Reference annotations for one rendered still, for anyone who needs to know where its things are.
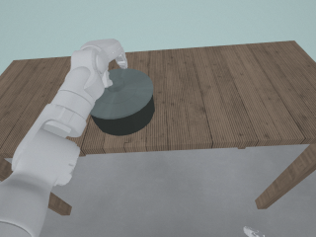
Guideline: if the table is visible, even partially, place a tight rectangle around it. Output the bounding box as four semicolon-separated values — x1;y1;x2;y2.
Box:
0;40;316;216

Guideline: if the pot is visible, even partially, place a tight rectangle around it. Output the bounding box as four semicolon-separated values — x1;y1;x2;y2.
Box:
91;95;155;136

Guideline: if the robot right hand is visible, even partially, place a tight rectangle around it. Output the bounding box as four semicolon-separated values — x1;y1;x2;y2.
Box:
243;226;265;237

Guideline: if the robot left hand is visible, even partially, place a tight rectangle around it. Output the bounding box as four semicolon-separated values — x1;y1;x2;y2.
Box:
80;39;128;88

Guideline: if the knob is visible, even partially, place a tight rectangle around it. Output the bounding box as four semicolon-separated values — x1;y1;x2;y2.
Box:
107;76;125;93

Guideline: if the left robot upper arm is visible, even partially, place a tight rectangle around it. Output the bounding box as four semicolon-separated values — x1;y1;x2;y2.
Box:
0;128;81;237

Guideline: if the lid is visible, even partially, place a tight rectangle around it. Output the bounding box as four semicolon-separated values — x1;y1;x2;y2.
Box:
90;68;154;119

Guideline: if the robot left forearm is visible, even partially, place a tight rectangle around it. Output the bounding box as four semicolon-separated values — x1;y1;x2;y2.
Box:
11;44;110;171

